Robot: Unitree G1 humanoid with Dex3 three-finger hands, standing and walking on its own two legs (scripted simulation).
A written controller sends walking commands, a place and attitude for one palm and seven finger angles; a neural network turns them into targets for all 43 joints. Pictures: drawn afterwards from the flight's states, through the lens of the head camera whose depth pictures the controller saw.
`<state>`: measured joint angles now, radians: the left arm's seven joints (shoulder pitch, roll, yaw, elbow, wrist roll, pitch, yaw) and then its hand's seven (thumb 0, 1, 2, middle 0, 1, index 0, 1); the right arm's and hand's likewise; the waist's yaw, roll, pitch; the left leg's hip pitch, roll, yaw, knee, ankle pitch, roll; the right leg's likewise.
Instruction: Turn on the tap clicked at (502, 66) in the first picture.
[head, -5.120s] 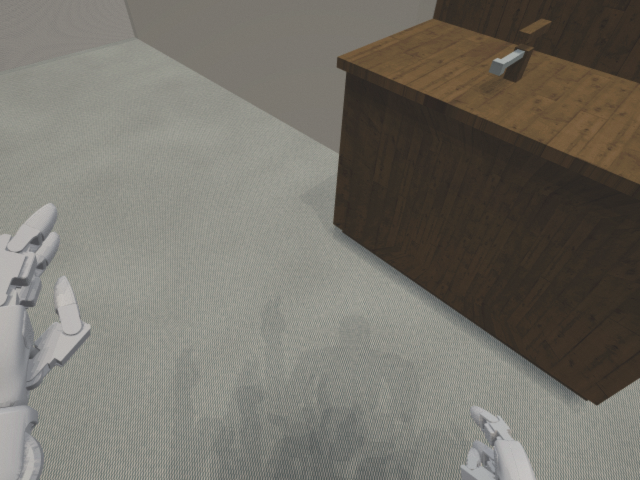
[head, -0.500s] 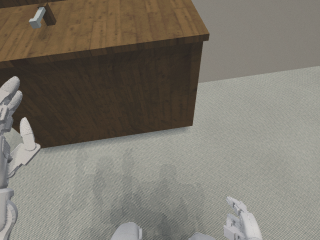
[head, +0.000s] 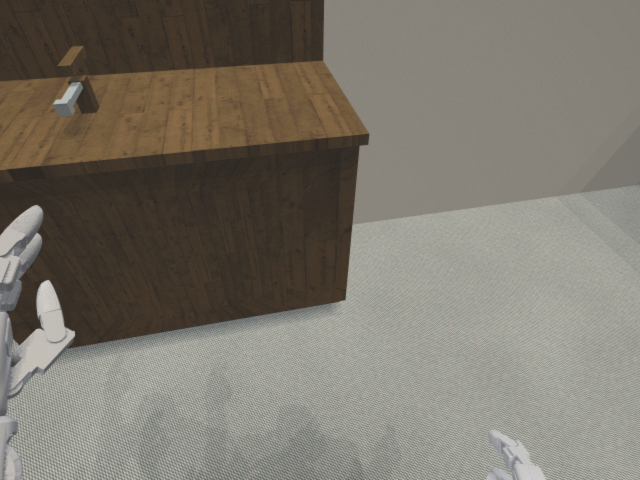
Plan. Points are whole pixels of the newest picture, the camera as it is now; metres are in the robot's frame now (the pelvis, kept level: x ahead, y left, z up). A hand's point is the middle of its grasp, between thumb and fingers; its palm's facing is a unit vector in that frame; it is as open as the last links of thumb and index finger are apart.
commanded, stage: take the last steps up to it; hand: left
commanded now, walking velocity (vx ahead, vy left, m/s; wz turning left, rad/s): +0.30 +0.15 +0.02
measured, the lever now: (64, 107) +0.82 +0.60 +0.10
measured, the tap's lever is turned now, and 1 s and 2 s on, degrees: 0 0 0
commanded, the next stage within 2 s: come to a stop and stand still in 1.88 s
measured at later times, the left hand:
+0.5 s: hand (104, 275) +0.27 +0.24 +0.18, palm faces +0.35 -0.79 -0.50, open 7.4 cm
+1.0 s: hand (112, 206) +0.39 +0.29 +0.17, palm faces +0.41 -0.76 -0.50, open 7.4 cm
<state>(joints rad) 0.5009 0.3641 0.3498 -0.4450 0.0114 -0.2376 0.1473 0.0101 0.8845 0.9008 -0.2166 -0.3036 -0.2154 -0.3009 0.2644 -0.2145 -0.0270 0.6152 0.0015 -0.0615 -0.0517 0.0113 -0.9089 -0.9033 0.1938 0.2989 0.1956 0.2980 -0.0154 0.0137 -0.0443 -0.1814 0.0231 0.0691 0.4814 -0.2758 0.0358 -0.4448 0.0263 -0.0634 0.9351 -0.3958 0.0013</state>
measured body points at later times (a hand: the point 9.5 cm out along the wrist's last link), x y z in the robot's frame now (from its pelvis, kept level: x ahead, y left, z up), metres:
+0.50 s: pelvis +0.06 +0.01 +0.00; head +0.11 +0.01 +0.45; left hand +0.25 +0.28 +0.20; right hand +0.19 -0.27 -0.10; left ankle +0.10 +0.15 -0.72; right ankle +0.03 -0.11 -0.74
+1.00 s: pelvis +0.18 +0.04 -0.01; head +0.20 +0.01 +0.43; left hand +0.36 +0.32 +0.20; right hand +0.34 -0.17 -0.14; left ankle +0.12 +0.16 -0.66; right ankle +0.21 -0.03 -0.74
